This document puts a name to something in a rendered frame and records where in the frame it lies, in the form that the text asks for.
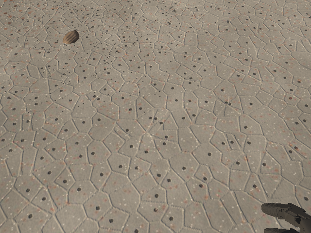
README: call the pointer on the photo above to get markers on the robot right hand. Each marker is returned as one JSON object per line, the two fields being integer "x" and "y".
{"x": 291, "y": 214}

